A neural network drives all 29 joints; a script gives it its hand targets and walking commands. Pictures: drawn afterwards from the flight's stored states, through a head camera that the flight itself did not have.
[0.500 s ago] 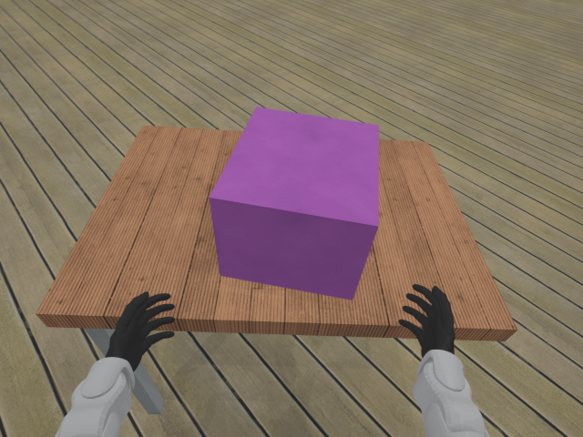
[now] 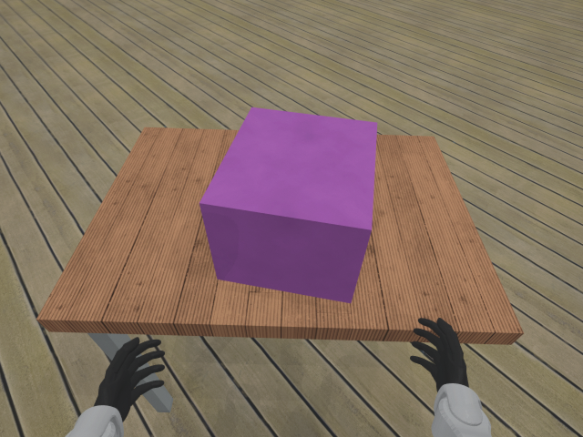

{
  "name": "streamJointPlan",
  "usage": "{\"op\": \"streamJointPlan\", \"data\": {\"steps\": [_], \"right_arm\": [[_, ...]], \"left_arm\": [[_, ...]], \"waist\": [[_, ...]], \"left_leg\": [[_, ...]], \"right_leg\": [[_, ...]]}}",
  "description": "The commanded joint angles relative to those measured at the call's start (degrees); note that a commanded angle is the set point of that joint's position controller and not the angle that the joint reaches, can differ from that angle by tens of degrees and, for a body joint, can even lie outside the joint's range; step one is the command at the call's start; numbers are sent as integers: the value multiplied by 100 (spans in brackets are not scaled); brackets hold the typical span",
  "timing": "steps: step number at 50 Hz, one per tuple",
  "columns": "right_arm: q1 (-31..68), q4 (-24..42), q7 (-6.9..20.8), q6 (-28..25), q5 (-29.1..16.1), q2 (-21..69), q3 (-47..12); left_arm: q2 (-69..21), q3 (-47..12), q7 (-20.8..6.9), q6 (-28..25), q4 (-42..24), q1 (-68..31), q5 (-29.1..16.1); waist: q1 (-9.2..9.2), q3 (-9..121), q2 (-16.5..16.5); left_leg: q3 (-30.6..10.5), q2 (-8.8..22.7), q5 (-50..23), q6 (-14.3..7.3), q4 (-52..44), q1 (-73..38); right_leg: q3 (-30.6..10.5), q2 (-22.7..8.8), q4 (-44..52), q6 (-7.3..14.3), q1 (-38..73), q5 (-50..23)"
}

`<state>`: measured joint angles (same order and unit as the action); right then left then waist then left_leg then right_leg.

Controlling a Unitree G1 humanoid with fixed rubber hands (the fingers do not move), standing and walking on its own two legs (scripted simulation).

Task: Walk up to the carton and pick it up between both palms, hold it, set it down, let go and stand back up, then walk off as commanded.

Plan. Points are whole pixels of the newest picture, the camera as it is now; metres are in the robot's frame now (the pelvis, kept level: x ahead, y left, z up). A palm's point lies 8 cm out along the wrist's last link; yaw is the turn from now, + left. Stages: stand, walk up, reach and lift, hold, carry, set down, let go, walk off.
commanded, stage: set down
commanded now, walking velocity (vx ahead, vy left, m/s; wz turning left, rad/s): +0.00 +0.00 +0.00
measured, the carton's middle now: (298, 199) +0.54 -0.02 +0.00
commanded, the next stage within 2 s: let go in 1.00 s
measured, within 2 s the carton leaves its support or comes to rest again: neither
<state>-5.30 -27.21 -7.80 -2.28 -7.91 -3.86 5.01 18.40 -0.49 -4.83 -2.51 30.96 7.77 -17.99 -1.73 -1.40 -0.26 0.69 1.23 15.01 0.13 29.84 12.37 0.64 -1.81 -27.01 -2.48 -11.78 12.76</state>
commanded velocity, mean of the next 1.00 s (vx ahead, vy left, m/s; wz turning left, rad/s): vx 0.00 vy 0.00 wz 0.00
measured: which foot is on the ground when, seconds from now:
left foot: down 0.00-1.00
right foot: down 0.00-1.00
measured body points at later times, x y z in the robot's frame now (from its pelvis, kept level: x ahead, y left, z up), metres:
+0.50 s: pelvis +0.00 -0.01 +0.00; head +0.00 -0.01 +0.45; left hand +0.20 +0.24 -0.07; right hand +0.20 -0.24 -0.06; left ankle +0.01 +0.12 -0.74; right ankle +0.02 -0.14 -0.74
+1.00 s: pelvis +0.00 -0.01 +0.00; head +0.00 -0.01 +0.45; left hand +0.18 +0.24 -0.08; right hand +0.18 -0.24 -0.08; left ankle +0.01 +0.12 -0.74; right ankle +0.02 -0.14 -0.74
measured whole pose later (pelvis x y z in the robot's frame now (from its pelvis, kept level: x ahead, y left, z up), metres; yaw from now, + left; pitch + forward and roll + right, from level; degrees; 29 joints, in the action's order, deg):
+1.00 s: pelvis +0.00 -0.01 +0.00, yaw +0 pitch -3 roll +0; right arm -6.1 -40.1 0.6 -6.5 -1.7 -8.7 5.0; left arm 18.4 -2.8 0.2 5.5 32.2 9.8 -12.0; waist -1.7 -1.8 0.1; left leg 0.7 1.2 14.0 0.6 28.0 11.5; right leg 0.6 -1.8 -27.0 -1.8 -11.8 12.8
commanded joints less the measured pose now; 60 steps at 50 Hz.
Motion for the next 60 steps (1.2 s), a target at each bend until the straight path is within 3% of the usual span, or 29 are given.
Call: {"op": "streamJointPlan", "data": {"steps": [1,6,17,24,33,45,60], "right_arm": [[377,962,223,-417,375,-642,-693],[489,642,378,-360,479,-784,-627],[249,104,662,-485,659,-1067,-413],[174,-52,765,-635,751,-1117,-360],[335,-295,817,-615,829,-1130,-273],[321,-732,927,-752,878,-1264,-186],[78,-799,963,-889,966,-1316,-88]], "left_arm": [[1111,216,55,-210,-1012,-530,689],[837,87,145,-16,-738,-565,806],[347,-8,298,309,-603,-203,1116],[260,74,365,371,-544,-82,1217],[286,95,428,431,-332,-271,1267],[96,117,565,615,-336,-194,1440],[-79,70,579,683,-406,-25,1547]], "waist": [[582,576,323],[595,447,351],[524,419,408],[472,477,234],[296,331,141],[291,353,182],[281,318,272]], "left_leg": [[162,-142,-1182,234,-926,-370],[188,-84,-996,254,-1005,-300],[242,-84,-1353,339,-1059,-340],[325,-122,-1334,280,-1015,-431],[386,-109,-871,180,-1060,-345],[432,-73,-973,189,-1048,-335],[437,-74,-1063,213,-1094,-427]], "right_leg": [[-45,316,702,350,990,-467],[21,378,721,399,954,-285],[109,474,702,420,1083,-622],[89,436,700,409,1011,-653],[44,378,704,415,823,-317],[112,431,664,431,698,-333],[179,470,637,431,685,-254]]}}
